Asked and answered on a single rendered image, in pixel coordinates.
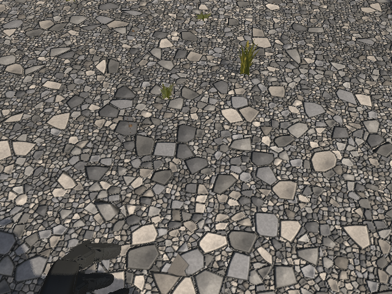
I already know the robot left hand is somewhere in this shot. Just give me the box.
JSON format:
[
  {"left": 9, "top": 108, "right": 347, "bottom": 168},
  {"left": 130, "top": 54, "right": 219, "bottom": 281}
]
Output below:
[{"left": 37, "top": 240, "right": 129, "bottom": 294}]

